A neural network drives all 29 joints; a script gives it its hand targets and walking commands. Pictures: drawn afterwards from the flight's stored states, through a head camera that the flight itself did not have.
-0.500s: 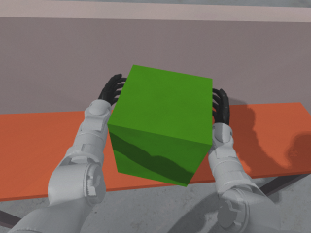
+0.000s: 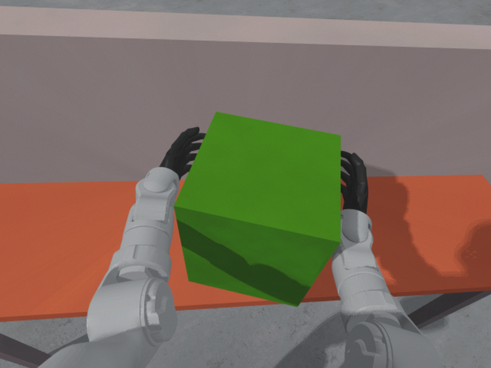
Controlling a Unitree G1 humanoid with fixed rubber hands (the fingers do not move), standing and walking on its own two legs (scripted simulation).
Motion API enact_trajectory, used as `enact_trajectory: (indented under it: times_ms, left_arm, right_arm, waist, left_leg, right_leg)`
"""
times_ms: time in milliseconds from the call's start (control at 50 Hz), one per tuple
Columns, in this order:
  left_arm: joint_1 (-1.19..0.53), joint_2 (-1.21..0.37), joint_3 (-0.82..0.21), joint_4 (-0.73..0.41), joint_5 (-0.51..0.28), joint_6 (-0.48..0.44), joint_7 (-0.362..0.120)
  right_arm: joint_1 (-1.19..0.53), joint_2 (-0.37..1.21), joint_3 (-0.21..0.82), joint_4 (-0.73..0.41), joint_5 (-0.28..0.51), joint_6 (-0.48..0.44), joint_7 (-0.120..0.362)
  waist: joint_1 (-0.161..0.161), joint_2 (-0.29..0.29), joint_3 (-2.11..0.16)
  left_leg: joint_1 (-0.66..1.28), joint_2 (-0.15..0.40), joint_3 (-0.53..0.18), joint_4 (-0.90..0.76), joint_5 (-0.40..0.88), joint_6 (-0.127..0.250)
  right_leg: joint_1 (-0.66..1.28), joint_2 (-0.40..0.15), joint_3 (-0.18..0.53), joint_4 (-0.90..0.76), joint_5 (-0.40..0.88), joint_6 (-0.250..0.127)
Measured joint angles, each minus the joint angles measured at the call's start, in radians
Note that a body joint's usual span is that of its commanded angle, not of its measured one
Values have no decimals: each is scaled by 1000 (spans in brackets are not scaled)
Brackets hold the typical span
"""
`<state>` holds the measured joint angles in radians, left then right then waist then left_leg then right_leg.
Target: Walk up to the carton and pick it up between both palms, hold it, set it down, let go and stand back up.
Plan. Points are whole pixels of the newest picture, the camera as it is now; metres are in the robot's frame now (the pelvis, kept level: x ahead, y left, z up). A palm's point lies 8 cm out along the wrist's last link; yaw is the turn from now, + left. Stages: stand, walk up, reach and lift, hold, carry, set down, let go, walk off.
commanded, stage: reach and lift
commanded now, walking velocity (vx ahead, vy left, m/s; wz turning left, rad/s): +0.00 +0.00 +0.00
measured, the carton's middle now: (258, 214) +0.36 -0.02 +0.03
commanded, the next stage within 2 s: none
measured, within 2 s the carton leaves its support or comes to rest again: leaves its support in 0.96 s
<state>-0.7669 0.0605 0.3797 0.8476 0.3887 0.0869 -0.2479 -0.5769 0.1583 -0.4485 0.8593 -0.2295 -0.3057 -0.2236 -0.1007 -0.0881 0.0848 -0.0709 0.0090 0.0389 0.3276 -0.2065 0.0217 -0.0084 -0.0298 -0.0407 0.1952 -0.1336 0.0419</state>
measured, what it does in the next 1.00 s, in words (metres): stands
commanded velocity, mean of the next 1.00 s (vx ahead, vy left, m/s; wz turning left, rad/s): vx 0.00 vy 0.00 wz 0.00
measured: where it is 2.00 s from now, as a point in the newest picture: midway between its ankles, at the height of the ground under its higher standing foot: outside the picture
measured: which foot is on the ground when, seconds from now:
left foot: down 0.00-1.00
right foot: down 0.00-1.00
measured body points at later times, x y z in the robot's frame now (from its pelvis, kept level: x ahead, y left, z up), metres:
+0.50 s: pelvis -0.01 +0.00 +0.00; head +0.03 +0.04 +0.45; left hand +0.43 +0.12 +0.08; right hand +0.36 -0.18 +0.08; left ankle -0.02 +0.10 -0.75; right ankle -0.02 -0.14 -0.75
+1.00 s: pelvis -0.01 -0.02 +0.00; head +0.01 +0.01 +0.45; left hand +0.41 +0.10 +0.09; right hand +0.35 -0.21 +0.09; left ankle -0.02 +0.10 -0.75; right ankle -0.02 -0.14 -0.75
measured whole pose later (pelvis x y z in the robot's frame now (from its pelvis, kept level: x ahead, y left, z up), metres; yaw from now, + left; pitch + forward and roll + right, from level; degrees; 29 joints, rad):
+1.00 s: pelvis -0.01 -0.02 +0.00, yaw +1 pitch -2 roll -1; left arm -0.65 0.05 0.24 0.64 0.27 0.23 -0.13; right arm -0.52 0.05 -0.19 0.71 -0.02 -0.14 -0.23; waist -0.11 -0.06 0.06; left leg -0.10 0.03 0.03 0.30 -0.17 0.00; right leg -0.05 -0.01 -0.08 0.20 -0.12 0.01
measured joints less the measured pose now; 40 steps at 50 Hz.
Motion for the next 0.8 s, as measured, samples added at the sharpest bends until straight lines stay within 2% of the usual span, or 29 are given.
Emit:
enact_trajectory:
  times_ms: [440, 580, 680, 800]
  left_arm:
    - [-11, -1, -24, -17, -17, 11, 16]
    - [26, -5, -78, -74, -50, 41, 51]
    - [46, 5, -108, -88, -78, 49, 81]
    - [75, -2, -123, -120, -92, 67, 98]
  right_arm:
    - [-1, -17, 27, -7, 36, -7, -4]
    - [20, -42, 92, -29, 94, 6, -5]
    - [5, -53, 108, 1, 114, 2, 2]
    - [28, -72, 165, -35, 142, 41, -1]
  waist:
    - [1, -4, -21]
    - [8, 5, -29]
    - [-3, 19, -24]
    - [-9, 26, -24]
  left_leg:
    - [-55, 2, -1, -7, 20, -1]
    - [-63, 5, 2, -6, 20, -3]
    - [-57, 10, -6, 6, 13, -10]
    - [-49, 17, -18, 1, 19, -18]
  right_leg:
    - [-50, -1, -18, -10, 19, -4]
    - [-58, 1, -19, -10, 20, -7]
    - [-46, 6, -35, -8, 16, -13]
    - [-35, 13, -48, -10, 15, -21]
